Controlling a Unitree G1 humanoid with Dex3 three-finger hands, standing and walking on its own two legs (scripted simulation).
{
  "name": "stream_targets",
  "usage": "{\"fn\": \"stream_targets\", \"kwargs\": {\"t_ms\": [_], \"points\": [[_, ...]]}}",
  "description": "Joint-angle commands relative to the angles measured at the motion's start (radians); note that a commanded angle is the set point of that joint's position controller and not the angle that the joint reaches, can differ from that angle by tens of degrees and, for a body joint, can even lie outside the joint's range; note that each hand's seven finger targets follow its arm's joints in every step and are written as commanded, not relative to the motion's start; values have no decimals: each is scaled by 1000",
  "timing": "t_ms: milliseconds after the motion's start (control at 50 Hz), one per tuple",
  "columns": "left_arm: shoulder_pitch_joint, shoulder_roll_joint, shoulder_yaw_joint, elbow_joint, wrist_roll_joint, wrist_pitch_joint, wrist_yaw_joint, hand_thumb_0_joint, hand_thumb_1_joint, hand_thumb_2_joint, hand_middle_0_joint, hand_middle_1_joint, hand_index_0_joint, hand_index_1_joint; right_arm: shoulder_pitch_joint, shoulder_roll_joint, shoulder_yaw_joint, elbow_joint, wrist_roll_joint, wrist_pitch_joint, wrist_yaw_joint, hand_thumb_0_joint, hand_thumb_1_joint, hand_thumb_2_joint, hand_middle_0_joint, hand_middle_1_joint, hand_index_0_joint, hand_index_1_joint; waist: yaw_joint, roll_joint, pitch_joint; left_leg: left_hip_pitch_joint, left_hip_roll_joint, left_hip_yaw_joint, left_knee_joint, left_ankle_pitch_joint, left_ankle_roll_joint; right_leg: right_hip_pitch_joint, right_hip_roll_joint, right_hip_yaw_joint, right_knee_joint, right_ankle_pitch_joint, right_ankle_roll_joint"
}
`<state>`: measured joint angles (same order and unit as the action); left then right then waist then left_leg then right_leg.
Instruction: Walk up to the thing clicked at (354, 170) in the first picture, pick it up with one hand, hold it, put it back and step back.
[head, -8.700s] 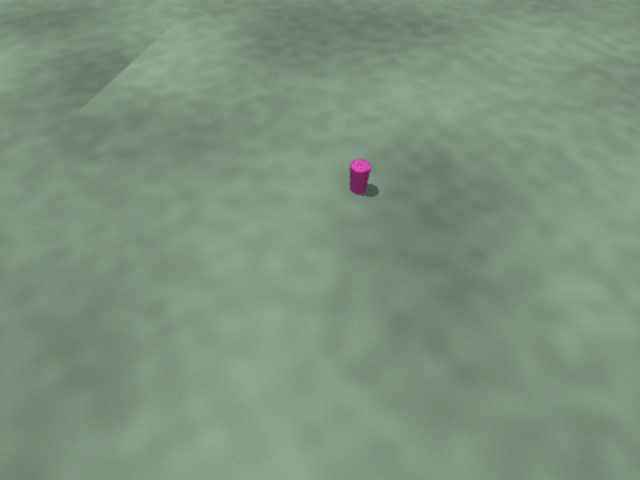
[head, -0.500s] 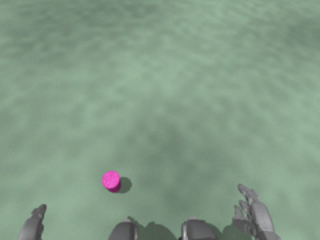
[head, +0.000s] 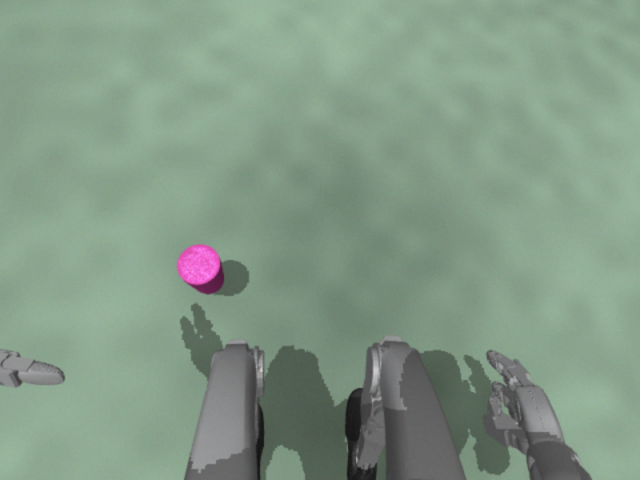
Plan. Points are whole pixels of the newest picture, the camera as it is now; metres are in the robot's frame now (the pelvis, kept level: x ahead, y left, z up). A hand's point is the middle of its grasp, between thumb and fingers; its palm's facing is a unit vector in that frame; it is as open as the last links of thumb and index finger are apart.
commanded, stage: go down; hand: left
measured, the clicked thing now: (204, 272) +0.46 +0.24 -0.48
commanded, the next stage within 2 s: approach in 1.52 s
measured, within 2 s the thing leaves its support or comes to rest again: neither
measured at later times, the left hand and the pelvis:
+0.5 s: hand (17, 296) +0.33 +0.40 -0.12, palm faces +0.25 -0.96 -0.14, open 17.3 cm; pelvis -0.03 +0.00 -0.10, yaw -2 degrees
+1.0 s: hand (17, 288) +0.34 +0.42 -0.15, palm faces +0.26 -0.96 -0.09, open 17.4 cm; pelvis -0.04 +0.00 -0.15, yaw -3 degrees
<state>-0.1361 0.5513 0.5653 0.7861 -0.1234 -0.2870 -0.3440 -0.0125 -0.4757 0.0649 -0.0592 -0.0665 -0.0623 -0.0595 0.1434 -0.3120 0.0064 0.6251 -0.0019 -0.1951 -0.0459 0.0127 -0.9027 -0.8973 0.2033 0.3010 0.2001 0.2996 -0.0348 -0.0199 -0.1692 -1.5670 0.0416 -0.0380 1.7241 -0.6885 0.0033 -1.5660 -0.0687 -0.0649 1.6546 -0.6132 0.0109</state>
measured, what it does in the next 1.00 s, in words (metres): lowers itself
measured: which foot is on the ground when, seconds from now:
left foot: down 0.00-1.00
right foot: down 0.00-1.00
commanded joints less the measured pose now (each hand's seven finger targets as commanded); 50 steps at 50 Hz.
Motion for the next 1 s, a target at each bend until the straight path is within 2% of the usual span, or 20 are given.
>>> {"fn": "stream_targets", "kwargs": {"t_ms": [0, 40, 100, 140, 180, 220, 260, 280, 320, 380, 420, 440, 520, 560, 680, 760, 800, 900, 920, 980], "points": [[-120, 388, 169, -94, -49, -126, -76, 0, -470, 85, -21, -72, -36, -57, 68, -195, -67, -73, 0, -38, -18, 0, -885, -896, 200, 300, 200, 300, 45, 145, -550, 280, -31, -20, -184, 333, 10, 241, 37, 39, -96, 234, -44], [-178, 413, 191, -69, -64, -146, -108, 0, -479, 92, -19, -80, -35, -64, 70, -204, -59, -59, -4, -38, -20, 0, -885, -897, 200, 300, 200, 300, 33, 142, -553, 256, -30, -26, -150, 340, 12, 191, 39, 31, -64, 231, -45], [-265, 477, 220, -28, -67, -163, -144, 0, -477, 105, -12, -87, -32, -68, 63, -209, -55, -47, -6, -33, -27, 0, -877, -895, 200, 300, 200, 300, 26, 138, -510, 164, -27, -29, -136, 167, 15, 137, 38, 38, -54, 110, -40], [-325, 489, 216, -13, -75, -168, -170, 0, -461, 114, -9, -92, -30, -73, 62, -211, -50, -50, -6, -34, -26, 0, -873, -894, 200, 300, 200, 300, 15, 134, -501, 108, -25, -30, -123, 74, 19, 113, 37, 46, -49, 40, -36], [-333, 522, 235, 8, -74, -168, -192, 0, -468, 108, -10, -93, -32, -72, 64, -224, -42, -40, -9, -33, -27, 0, -874, -894, 200, 300, 200, 300, 31, 189, -527, 146, -22, -42, -116, 94, 11, 64, 40, 26, -4, 63, -41], [-321, 553, 263, 31, -79, -164, -212, 0, -501, 100, -16, -101, -38, -80, 78, -235, -34, -29, -11, -31, -28, 0, -882, -896, 200, 300, 200, 300, 39, 200, -578, 182, -22, -45, -78, 200, 7, 49, 40, 13, 35, 129, -45], [-359, 558, 266, 27, -85, -165, -228, 0, -519, 99, -17, -109, -44, -85, 78, -235, -29, -21, -11, -27, -28, 0, -880, -896, 200, 300, 200, 300, 31, 214, -564, 155, -23, -49, -59, 205, 7, 16, 39, 9, 60, 129, -48], [-325, 562, 275, 70, -87, -159, -231, 0, -523, 99, -17, -107, -44, -83, 70, -236, -25, -20, -13, -27, -29, 0, -877, -895, 200, 300, 200, 300, 42, 202, -535, 124, -23, -47, -58, 181, 8, 10, 39, 7, 65, 113, -46], [-366, 593, 299, 53, -90, -164, -238, 0, -544, 108, -14, -118, -42, -94, 75, -243, -22, -10, -13, -27, -26, 0, -878, -896, 200, 300, 200, 300, 42, 218, -542, 121, -20, -55, -38, 197, 6, -22, 40, 0, 100, 124, -49], [-386, 598, 298, 62, -91, -162, -252, 0, -535, 110, -18, -126, -46, -103, 73, -249, -20, -12, -16, -24, -25, 0, -878, -897, 200, 300, 200, 300, 30, 221, -543, 98, -19, -59, -17, 188, 6, -44, 38, -5, 125, 119, -49], [-401, 625, 319, 74, -93, -166, -258, 0, -540, 114, -14, -130, -44, -105, 69, -254, -18, -6, -16, -24, -26, 0, -880, -897, 200, 300, 200, 300, 32, 219, -528, 76, -17, -66, -9, 160, 7, -71, 38, -10, 144, 102, -48], [-418, 636, 321, 70, -96, -168, -260, 0, -554, 114, -18, -127, -43, -106, 72, -252, -14, -3, -19, -24, -26, 0, -881, -898, 200, 300, 200, 300, 33, 214, -546, 68, -19, -55, 13, 182, 8, -57, 38, -5, 148, 117, -47], [-471, 677, 331, 64, -99, -175, -277, 0, -556, 126, -15, -132, -41, -112, 72, -257, -11, 3, -25, -25, -27, 0, -880, -898, 200, 300, 200, 300, 25, 209, -535, 8, -20, -35, 52, 130, 15, -61, 40, -2, 159, 82, -43], [-465, 673, 333, 87, -100, -176, -289, 0, -543, 119, -14, -128, -41, -106, 71, -263, -9, 8, -30, -26, -27, 0, -879, -898, 200, 300, 200, 300, 22, 220, -536, 2, -20, -33, 68, 142, 14, -77, 39, -5, 178, 90, -44], [-536, 719, 340, 93, -99, -170, -311, 0, -565, 115, -20, -131, -45, -111, 79, -282, -4, 16, -35, -24, -26, 0, -881, -898, 200, 300, 200, 300, 13, 266, -538, -3, -17, -47, 96, 145, 9, -139, 37, -16, 234, 95, -47], [-541, 746, 360, 114, -99, -164, -315, 0, -572, 103, -24, -124, -48, -105, 88, -279, 2, 16, -37, -23, -22, 0, -886, -899, 200, 300, 200, 300, 11, 205, -552, -62, -23, -29, 133, 136, 18, -106, 39, -14, 230, 81, -41], [-549, 767, 364, 114, -99, -164, -316, 0, -574, 102, -24, -121, -48, -102, 83, -281, 9, 19, -41, -22, -21, 0, -885, -899, 200, 300, 200, 300, 17, 225, -545, -77, -23, -23, 141, 135, 18, -106, 40, -13, 241, 78, -42], [-565, 759, 358, 129, -91, -159, -319, 0, -564, 114, -21, -128, -45, -109, 84, -288, 8, 22, -39, -21, -17, 0, -883, -899, 200, 300, 200, 300, 10, 247, -515, -69, -19, -48, 139, 109, 13, -182, 37, -27, 275, 65, -43], [-582, 774, 360, 122, -93, -161, -320, 0, -562, 107, -19, -124, -44, -104, 76, -291, 9, 15, -37, -21, -17, 0, -886, -899, 200, 300, 200, 300, 8, 245, -499, -85, -17, -51, 138, 68, 16, -199, 39, -29, 279, 35, -42], [-579, 773, 362, 129, -96, -164, -324, 0, -556, 110, -15, -122, -40, -102, 74, -292, 10, 16, -39, -22, -15, 0, -886, -899, 200, 300, 200, 300, 7, 247, -506, -91, -20, -44, 157, 73, 17, -198, 38, -29, 284, 42, -41]]}}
